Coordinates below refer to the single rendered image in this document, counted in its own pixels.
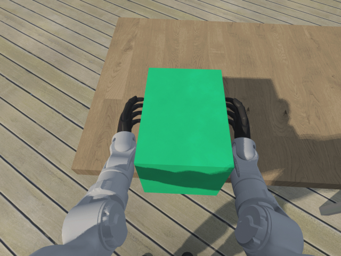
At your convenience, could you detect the carton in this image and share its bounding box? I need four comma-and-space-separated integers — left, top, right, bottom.
134, 68, 234, 196

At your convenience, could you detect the right robot hand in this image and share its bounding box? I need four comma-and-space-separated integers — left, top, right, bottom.
225, 98, 250, 139

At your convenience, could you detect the right robot upper arm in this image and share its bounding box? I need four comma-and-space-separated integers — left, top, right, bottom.
234, 204, 314, 256

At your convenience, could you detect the left robot forearm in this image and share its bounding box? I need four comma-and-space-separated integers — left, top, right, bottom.
62, 131, 137, 241

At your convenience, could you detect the right robot forearm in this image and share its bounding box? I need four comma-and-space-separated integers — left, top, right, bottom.
230, 137, 291, 219

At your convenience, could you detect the left robot upper arm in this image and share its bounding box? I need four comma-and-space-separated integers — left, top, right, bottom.
29, 199, 128, 256

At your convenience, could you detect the table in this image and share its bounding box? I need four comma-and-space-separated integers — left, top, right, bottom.
71, 17, 341, 215

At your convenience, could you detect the left robot hand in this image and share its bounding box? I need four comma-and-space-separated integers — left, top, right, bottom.
117, 96, 144, 132

